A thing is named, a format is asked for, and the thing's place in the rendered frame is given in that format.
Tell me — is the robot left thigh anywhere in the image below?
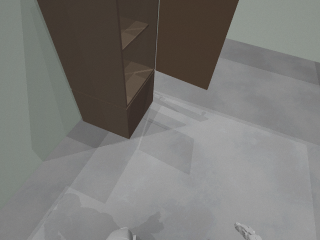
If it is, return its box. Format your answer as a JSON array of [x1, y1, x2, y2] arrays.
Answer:
[[106, 229, 137, 240]]

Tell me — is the robot right hand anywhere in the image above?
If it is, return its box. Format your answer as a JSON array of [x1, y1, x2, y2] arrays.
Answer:
[[234, 222, 262, 240]]

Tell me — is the cupboard door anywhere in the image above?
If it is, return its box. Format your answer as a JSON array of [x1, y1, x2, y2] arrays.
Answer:
[[155, 0, 239, 90]]

